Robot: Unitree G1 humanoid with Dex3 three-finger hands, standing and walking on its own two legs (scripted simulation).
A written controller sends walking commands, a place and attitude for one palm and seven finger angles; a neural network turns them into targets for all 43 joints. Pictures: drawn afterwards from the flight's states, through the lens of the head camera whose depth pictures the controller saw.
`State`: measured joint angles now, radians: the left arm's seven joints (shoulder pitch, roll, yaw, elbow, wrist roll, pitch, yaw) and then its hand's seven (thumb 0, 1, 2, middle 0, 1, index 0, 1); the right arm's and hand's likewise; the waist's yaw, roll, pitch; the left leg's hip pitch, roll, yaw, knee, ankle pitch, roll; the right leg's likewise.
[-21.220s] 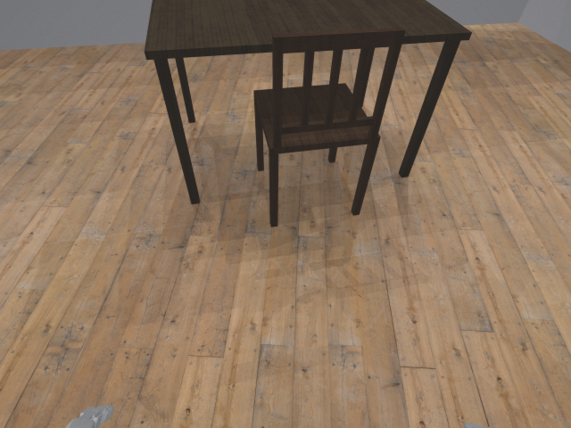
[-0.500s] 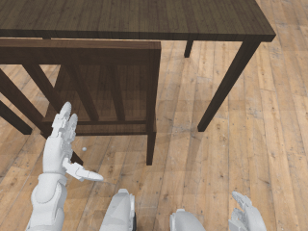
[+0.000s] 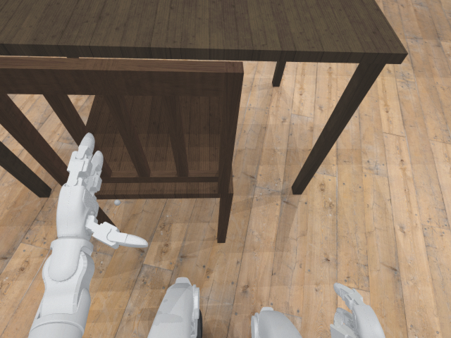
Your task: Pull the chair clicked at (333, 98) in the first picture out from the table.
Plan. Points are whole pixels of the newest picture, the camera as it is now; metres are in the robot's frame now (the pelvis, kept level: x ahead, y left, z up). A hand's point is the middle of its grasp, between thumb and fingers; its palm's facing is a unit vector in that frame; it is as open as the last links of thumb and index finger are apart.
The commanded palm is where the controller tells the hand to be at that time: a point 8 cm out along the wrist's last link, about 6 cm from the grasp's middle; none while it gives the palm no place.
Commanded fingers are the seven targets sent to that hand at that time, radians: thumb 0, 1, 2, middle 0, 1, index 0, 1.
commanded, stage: aim the fingers beside a spindle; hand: left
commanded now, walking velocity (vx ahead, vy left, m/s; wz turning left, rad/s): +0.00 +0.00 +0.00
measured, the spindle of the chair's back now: (131, 140) +0.47 +0.21 +0.02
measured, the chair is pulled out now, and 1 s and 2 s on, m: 0.00 0.00 0.00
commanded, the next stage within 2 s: push the fingers through the gap in 0.02 s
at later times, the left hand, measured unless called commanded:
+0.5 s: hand (135, 193) +0.35 +0.18 +0.02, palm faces +0.05 -1.00 -0.02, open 16.9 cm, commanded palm +0.34 +0.23 +0.02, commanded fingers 0.00 -0.50 0.30 -0.06 -0.08 -0.06 -0.08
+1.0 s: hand (134, 166) +0.40 +0.19 +0.03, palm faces +0.10 -0.99 -0.04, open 16.9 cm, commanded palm +0.38 +0.23 +0.02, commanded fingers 0.00 -0.50 0.30 -0.06 -0.08 -0.06 -0.08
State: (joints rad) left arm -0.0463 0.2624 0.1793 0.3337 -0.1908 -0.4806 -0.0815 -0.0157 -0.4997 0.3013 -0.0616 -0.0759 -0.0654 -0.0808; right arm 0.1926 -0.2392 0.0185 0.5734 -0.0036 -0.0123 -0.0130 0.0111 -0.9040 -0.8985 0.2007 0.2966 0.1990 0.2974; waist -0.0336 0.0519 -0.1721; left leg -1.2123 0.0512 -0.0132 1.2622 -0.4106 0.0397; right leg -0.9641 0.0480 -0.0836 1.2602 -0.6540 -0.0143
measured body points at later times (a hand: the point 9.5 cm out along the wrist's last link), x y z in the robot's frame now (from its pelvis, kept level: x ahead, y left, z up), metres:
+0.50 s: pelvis +0.01 -0.01 +0.00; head +0.11 +0.01 +0.44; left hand +0.34 +0.23 +0.03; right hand +0.15 -0.26 -0.11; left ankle +0.10 +0.10 -0.62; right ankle -0.02 -0.12 -0.62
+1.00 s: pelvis +0.00 -0.01 +0.00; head +0.11 +0.01 +0.43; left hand +0.39 +0.24 +0.03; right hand +0.12 -0.27 -0.12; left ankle +0.10 +0.10 -0.62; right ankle -0.02 -0.12 -0.62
